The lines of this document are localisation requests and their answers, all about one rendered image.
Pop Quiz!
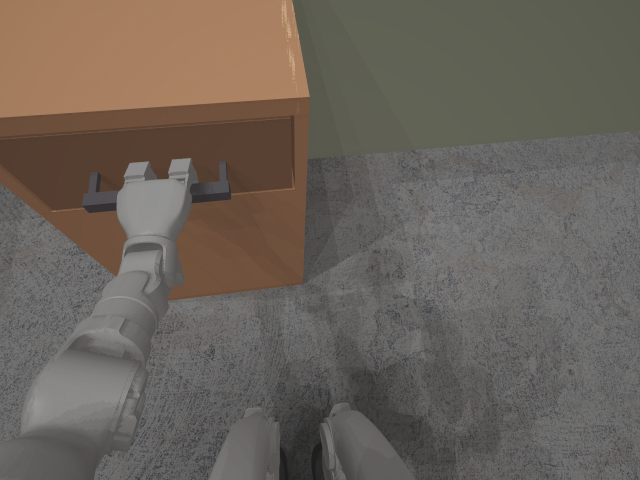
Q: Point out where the drawer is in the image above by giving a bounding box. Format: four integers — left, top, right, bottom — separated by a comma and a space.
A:
0, 116, 292, 210

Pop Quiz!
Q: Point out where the robot left upper arm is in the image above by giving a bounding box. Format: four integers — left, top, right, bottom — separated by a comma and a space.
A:
0, 349, 149, 480

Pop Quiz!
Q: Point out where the robot left hand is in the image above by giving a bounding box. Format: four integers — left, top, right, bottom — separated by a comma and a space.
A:
117, 158, 199, 286

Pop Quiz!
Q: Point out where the robot right thigh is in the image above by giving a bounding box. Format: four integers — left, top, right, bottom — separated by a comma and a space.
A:
319, 410, 415, 480

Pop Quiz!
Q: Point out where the right robot shin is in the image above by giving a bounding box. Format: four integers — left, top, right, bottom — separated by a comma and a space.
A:
322, 403, 351, 480

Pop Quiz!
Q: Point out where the cabinet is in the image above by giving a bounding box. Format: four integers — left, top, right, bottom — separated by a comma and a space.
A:
0, 0, 310, 301

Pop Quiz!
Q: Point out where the left robot forearm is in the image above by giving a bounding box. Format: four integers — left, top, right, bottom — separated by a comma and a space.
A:
20, 235, 178, 435

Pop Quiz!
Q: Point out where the handle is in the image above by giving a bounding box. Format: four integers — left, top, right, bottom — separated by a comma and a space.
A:
82, 161, 231, 213

